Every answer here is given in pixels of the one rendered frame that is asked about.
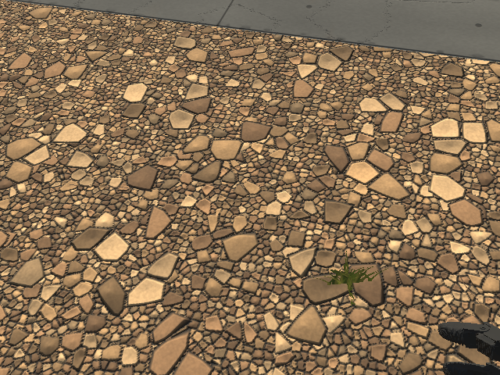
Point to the right robot hand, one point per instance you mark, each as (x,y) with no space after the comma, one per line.
(485,337)

